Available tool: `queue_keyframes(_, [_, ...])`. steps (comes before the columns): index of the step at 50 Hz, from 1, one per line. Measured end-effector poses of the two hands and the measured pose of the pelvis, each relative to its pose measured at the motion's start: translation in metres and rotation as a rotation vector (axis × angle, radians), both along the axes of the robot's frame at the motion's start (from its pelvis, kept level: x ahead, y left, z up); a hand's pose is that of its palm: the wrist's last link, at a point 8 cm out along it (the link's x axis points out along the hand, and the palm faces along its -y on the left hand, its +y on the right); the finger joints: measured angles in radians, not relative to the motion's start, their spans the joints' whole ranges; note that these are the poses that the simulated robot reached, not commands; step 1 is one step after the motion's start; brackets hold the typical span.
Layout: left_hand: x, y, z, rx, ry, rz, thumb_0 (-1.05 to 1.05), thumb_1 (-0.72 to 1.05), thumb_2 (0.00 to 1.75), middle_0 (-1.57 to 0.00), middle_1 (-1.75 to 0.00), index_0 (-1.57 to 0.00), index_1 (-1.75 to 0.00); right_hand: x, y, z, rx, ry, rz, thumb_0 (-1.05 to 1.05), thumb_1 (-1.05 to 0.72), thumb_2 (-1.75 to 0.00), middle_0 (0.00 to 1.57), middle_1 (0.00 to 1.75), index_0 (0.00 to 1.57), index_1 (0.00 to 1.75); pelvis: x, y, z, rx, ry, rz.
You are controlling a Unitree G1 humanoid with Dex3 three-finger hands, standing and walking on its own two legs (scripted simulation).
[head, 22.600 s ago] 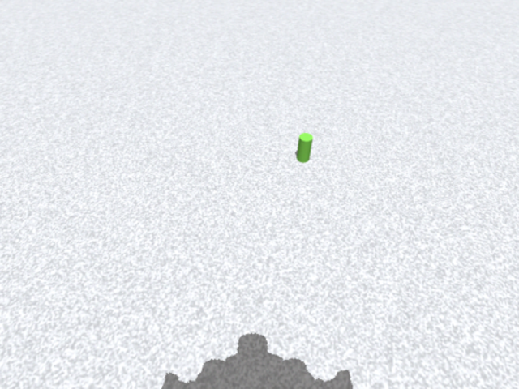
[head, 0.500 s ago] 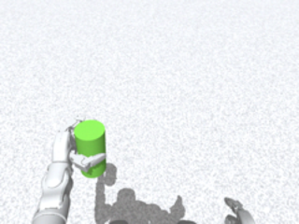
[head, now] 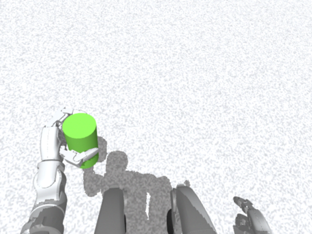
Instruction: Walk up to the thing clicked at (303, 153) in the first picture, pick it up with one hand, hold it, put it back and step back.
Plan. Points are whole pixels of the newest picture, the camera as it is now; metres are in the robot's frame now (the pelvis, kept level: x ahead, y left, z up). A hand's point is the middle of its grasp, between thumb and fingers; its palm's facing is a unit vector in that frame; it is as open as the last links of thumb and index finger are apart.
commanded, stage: crouch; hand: left
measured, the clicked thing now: (83, 142) +0.35 +0.18 -0.05
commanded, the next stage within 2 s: lower in 1.28 s
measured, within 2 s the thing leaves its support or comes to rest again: neither
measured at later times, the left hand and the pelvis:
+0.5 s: hand (92, 157) +0.36 +0.20 -0.26, palm faces +0.16 -0.99 -0.04, open 11.0 cm; pelvis -0.05 -0.01 -0.20, yaw -3 degrees
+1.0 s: hand (97, 158) +0.38 +0.21 -0.37, palm faces +0.13 -0.99 -0.04, open 11.0 cm; pelvis -0.06 +0.00 -0.29, yaw -6 degrees
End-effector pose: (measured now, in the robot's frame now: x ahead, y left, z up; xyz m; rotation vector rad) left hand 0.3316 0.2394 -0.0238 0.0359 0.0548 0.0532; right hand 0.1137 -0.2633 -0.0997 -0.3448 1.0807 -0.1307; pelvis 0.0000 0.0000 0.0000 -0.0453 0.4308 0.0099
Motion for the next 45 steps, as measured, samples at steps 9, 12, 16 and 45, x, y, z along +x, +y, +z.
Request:
queue_keyframes(9, [0.012,0.014,-0.086,-0.014,-0.007,0.081,0.04,-0.52,1.06,-0.79,-1.11,-0.67,-1.07,-0.002,0.004,-0.092,0.023,0.076,0.021,0.01,-0.91,-0.92,0.20,0.30,0.20,0.30,-0.010,0.000,-0.076,-0.011,0.120,-0.017])
queue_keyframes(12, [0.010,0.012,-0.115,-0.004,0.012,0.061,0.04,-0.52,1.06,-0.79,-1.11,-0.66,-1.07,-0.004,0.006,-0.118,0.034,0.091,0.037,0.01,-0.92,-0.92,0.20,0.30,0.20,0.30,-0.015,0.000,-0.099,-0.010,0.139,-0.021])
queue_keyframes(16, [0.005,0.008,-0.155,0.009,0.034,0.034,0.04,-0.52,1.06,-0.78,-1.11,-0.66,-1.07,-0.008,0.007,-0.151,0.037,0.103,0.059,0.01,-0.92,-0.92,0.20,0.30,0.20,0.30,-0.025,-0.001,-0.130,-0.010,0.152,-0.025])
queue_keyframes(45, [0.028,0.014,-0.320,-0.006,0.032,0.061,0.04,-0.52,1.06,-0.79,-1.11,-0.66,-1.07,-0.103,-0.007,-0.282,-0.025,0.303,0.031,0.01,-0.93,-0.92,0.20,0.30,0.20,0.30,-0.057,0.001,-0.278,-0.048,0.073,-0.064])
